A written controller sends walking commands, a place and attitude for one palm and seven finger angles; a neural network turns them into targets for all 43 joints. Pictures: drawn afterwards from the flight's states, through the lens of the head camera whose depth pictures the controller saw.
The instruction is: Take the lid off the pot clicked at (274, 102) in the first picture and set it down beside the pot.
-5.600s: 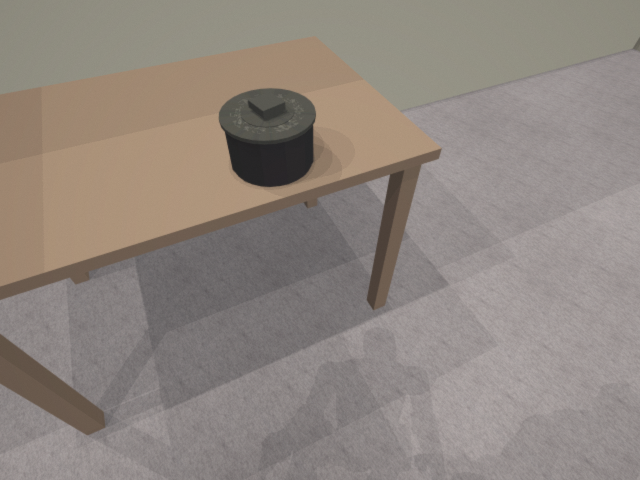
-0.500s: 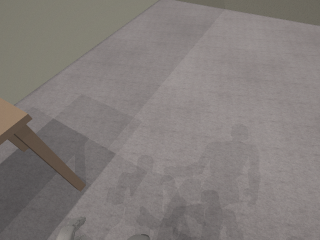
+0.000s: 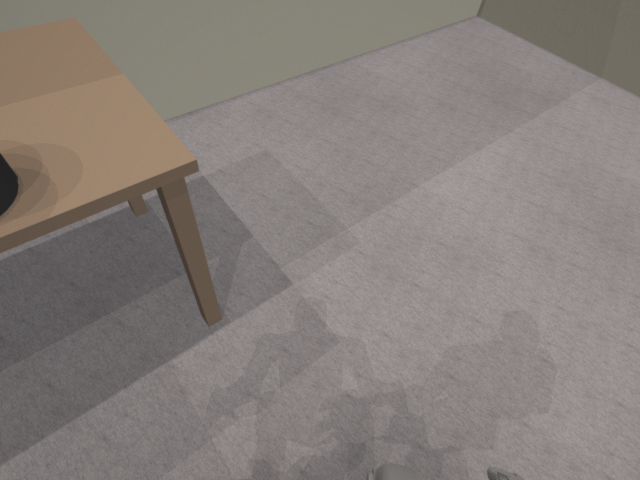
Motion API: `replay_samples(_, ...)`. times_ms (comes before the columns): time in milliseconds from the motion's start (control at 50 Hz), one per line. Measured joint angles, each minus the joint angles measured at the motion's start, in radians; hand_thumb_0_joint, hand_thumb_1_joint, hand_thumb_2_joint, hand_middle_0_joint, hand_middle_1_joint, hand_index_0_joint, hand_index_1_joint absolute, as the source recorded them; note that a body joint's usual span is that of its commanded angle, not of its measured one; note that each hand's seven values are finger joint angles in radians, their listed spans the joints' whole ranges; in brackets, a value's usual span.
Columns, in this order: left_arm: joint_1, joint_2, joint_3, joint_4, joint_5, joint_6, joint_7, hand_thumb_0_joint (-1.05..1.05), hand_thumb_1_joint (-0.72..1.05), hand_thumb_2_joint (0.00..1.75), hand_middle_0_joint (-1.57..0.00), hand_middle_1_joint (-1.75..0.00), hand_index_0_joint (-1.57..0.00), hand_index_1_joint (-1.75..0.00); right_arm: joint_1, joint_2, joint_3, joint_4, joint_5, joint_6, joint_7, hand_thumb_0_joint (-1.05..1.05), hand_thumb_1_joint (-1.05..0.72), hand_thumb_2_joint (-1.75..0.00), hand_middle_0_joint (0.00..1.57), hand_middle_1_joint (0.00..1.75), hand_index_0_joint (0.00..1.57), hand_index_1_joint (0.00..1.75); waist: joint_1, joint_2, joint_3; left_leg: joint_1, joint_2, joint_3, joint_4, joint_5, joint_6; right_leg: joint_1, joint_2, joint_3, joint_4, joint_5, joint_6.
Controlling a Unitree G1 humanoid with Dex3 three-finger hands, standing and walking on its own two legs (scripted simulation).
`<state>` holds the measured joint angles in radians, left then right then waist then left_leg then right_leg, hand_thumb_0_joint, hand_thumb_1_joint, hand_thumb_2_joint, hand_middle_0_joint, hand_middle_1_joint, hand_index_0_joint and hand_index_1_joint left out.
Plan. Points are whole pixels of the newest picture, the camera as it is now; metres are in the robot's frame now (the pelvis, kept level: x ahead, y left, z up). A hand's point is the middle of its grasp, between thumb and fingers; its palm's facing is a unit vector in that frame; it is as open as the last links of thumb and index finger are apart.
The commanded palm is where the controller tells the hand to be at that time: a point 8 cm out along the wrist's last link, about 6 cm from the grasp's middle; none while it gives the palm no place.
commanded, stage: turn to face it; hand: left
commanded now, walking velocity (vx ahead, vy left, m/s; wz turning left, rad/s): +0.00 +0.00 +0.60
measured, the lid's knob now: out of the picture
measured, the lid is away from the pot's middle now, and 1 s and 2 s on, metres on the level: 0.00 0.00 0.00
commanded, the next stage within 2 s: take the last steps up to it in 1.18 s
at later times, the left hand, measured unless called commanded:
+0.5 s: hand out of the picture +0.02 +0.18 -0.13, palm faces +0.31 -0.90 -0.30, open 7.4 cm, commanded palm none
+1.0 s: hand out of the picture -0.03 +0.23 -0.14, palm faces +0.56 -0.77 -0.29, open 7.4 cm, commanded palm none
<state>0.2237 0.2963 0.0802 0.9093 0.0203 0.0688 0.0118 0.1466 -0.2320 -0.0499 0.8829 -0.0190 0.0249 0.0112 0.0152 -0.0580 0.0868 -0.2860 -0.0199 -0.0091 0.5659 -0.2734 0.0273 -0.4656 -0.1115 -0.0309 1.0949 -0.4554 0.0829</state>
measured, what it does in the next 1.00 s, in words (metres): steps on the spot, turning left: right foot, then left foot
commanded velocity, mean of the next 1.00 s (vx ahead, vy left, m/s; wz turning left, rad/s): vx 0.00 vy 0.00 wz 0.54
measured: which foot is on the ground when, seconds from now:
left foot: down 0.00-0.28, up 0.30-0.66, down 0.68-1.00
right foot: up 0.00-0.26, down 0.28-0.66, up 0.68-1.00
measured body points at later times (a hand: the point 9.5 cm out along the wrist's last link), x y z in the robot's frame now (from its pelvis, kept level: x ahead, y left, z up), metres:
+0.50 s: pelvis +0.01 -0.04 +0.01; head +0.04 -0.06 +0.46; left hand +0.01 +0.23 -0.11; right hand +0.16 -0.28 -0.15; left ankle -0.04 +0.10 -0.66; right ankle +0.04 -0.15 -0.73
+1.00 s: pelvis +0.01 -0.01 +0.00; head +0.04 +0.01 +0.45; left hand -0.06 +0.27 -0.12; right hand +0.21 -0.18 -0.14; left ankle -0.04 +0.10 -0.73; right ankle +0.09 -0.12 -0.70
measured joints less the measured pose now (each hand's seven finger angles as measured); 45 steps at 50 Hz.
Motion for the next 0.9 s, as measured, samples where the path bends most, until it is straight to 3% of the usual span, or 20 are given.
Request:
replay_samples(160,-0.050,-0.016,-0.012,-0.040,-0.005,-0.015,-0.005,0.01,0.91,0.90,-0.20,-0.30,-0.20,-0.30,0.027,0.004,0.002,0.018,-0.002,0.016,0.001,0.00,-0.90,-0.90,0.20,0.30,0.21,0.30,-0.016,0.046,-0.015,0.015,-0.031,-0.090,-0.069,0.053,-0.004,0.021,0.043,0.041,-0.194,0.049,0.008)
replay_samples(220,-0.062,-0.029,-0.019,-0.053,-0.009,-0.024,-0.003,0.01,0.91,0.90,-0.20,-0.30,-0.20,-0.30,0.036,-0.003,-0.005,0.020,-0.003,0.024,0.000,0.00,-0.90,-0.90,0.20,0.30,0.21,0.30,-0.030,0.072,-0.018,-0.005,-0.041,-0.127,-0.046,0.047,-0.018,0.080,0.072,0.041,-0.328,0.057,-0.001)
replay_samples(280,-0.054,-0.038,-0.026,-0.073,-0.008,-0.049,-0.001,0.01,0.91,0.90,-0.20,-0.30,-0.20,-0.30,0.050,-0.015,-0.016,0.023,0.005,0.032,0.000,0.01,-0.90,-0.90,0.20,0.30,0.21,0.30,-0.030,0.092,-0.030,-0.052,-0.057,-0.155,0.032,0.008,-0.036,0.169,0.087,0.027,-0.533,0.178,-0.026)
replay_samples(340,-0.048,-0.070,-0.040,-0.075,-0.001,-0.057,0.005,0.01,0.91,0.90,-0.20,-0.30,-0.20,-0.30,0.050,-0.040,-0.034,0.034,0.003,0.045,0.000,0.01,-0.90,-0.90,0.20,0.30,0.20,0.30,-0.035,0.129,-0.020,-0.148,-0.056,-0.118,0.305,-0.180,-0.051,0.182,0.076,-0.023,-0.515,0.175,-0.078)
replay_samples(400,-0.025,-0.090,-0.045,-0.073,0.000,-0.055,0.008,0.01,0.91,0.90,-0.20,-0.30,-0.20,-0.30,0.053,-0.055,-0.042,0.043,-0.003,0.053,0.011,0.01,-0.91,-0.90,0.20,0.30,0.20,0.30,-0.034,0.126,-0.018,-0.213,-0.030,-0.049,0.530,-0.171,-0.066,0.221,0.044,-0.056,-0.552,0.173,-0.083)
replay_samples(440,-0.014,-0.094,-0.047,-0.066,0.003,-0.054,0.009,0.01,0.91,0.90,-0.20,-0.30,-0.20,-0.30,0.054,-0.056,-0.042,0.043,-0.002,0.055,0.018,0.01,-0.91,-0.90,0.20,0.29,0.20,0.30,-0.036,0.111,-0.014,-0.218,-0.005,-0.016,0.564,-0.158,-0.078,0.241,0.021,-0.076,-0.571,0.178,-0.080)
replay_samples(600,0.019,-0.075,-0.043,-0.049,0.011,-0.047,-0.001,0.01,0.91,0.90,-0.20,-0.30,-0.20,-0.30,0.015,-0.036,-0.026,0.032,0.007,0.052,0.026,0.01,-0.91,-0.90,0.20,0.29,0.20,0.30,-0.006,0.038,0.013,-0.097,0.039,0.060,0.259,-0.167,-0.083,0.246,-0.059,-0.151,-0.541,0.151,-0.050)
replay_samples(660,0.038,-0.055,-0.033,-0.044,0.004,-0.037,-0.006,0.01,0.91,0.90,-0.20,-0.30,-0.20,-0.30,0.009,-0.036,-0.018,0.010,0.007,0.030,0.027,0.01,-0.91,-0.90,0.20,0.29,0.20,0.30,-0.003,0.026,0.006,-0.009,0.033,0.078,0.052,-0.046,-0.063,0.215,-0.086,-0.185,-0.459,0.105,-0.023)
replay_samples(680,0.042,-0.047,-0.027,-0.041,0.000,-0.031,-0.008,0.01,0.91,0.90,-0.20,-0.30,-0.20,-0.30,0.009,-0.037,-0.019,0.003,0.005,0.018,0.026,0.01,-0.91,-0.90,0.20,0.29,0.20,0.30,-0.006,0.028,-0.002,-0.010,0.031,0.062,0.028,0.016,-0.036,0.180,-0.086,-0.175,-0.383,0.051,-0.014)
replay_samples(720,0.025,-0.021,-0.017,-0.023,-0.001,-0.007,-0.003,0.01,0.91,0.90,-0.20,-0.30,-0.20,-0.30,0.000,-0.018,-0.012,0.003,0.004,0.004,0.020,0.01,-0.91,-0.90,0.20,0.29,0.20,0.30,-0.002,-0.003,0.008,-0.034,0.010,0.052,0.079,-0.022,-0.006,0.104,-0.064,-0.084,-0.197,-0.071,-0.012)
replay_samples(780,0.002,-0.006,-0.007,-0.006,-0.001,0.005,0.000,0.01,0.91,0.90,-0.20,-0.30,-0.20,-0.30,0.016,-0.002,0.002,0.002,-0.001,-0.001,0.006,0.00,-0.91,-0.90,0.20,0.29,0.20,0.30,-0.006,-0.007,0.001,-0.022,-0.001,0.019,0.042,-0.034,0.001,0.019,-0.015,-0.024,-0.026,-0.054,-0.011)
replay_samples(840,-0.023,-0.009,-0.009,-0.011,-0.003,-0.007,-0.007,0.01,0.91,0.90,-0.20,-0.30,-0.20,-0.30,0.028,0.002,0.009,0.012,-0.001,0.003,-0.004,0.00,-0.90,-0.90,0.20,0.30,0.20,0.30,-0.008,0.011,0.001,0.003,-0.013,-0.016,-0.027,0.011,-0.002,-0.019,0.009,0.004,-0.002,0.022,-0.005)
replay_samples(900,-0.040,-0.020,-0.017,-0.023,-0.007,-0.015,-0.008,0.01,0.91,0.90,-0.20,-0.30,-0.20,-0.30,0.036,0.002,0.013,0.023,-0.001,0.007,-0.007,0.00,-0.90,-0.90,0.20,0.30,0.20,0.30,-0.012,0.035,-0.002,0.020,-0.023,-0.045,-0.069,0.037,0.001,-0.011,0.026,0.020,-0.075,0.037,0.000)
